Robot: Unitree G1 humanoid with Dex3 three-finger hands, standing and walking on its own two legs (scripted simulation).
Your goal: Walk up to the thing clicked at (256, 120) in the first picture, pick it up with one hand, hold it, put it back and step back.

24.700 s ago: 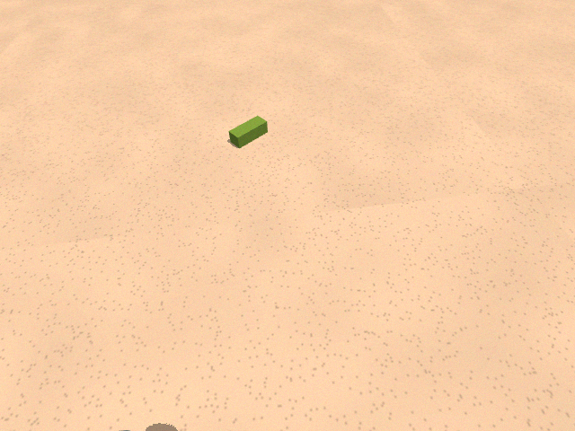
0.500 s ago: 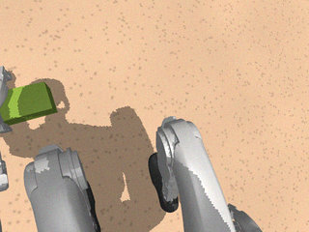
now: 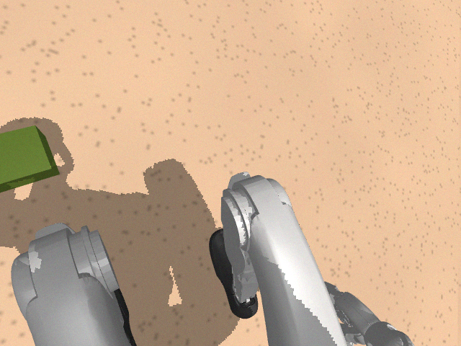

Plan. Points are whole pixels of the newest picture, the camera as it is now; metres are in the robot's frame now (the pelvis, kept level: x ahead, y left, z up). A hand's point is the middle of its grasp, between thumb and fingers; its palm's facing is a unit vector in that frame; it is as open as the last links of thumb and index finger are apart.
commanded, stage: rest palm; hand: left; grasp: from above
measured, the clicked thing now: out of the picture +0.43 +0.32 -0.26
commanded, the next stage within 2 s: close in 0.02 s
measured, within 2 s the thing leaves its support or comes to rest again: neither
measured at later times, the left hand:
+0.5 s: hand out of the picture +0.42 +0.31 -0.23, palm faces -0.42 -0.13 -0.90, open 13.0 cm
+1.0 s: hand out of the picture +0.42 +0.31 -0.23, palm faces -0.44 -0.14 -0.89, open 11.7 cm
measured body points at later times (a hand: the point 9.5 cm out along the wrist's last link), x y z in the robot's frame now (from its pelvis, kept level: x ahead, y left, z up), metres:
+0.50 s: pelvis -0.01 +0.00 +0.00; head +0.25 +0.11 +0.35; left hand +0.44 +0.31 -0.18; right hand +0.05 -0.26 -0.07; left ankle +0.06 +0.14 -0.26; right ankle +0.10 -0.13 -0.26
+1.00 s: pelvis -0.01 +0.00 +0.00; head +0.25 +0.11 +0.35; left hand +0.44 +0.32 -0.18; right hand +0.05 -0.26 -0.07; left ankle +0.06 +0.14 -0.26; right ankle +0.10 -0.13 -0.26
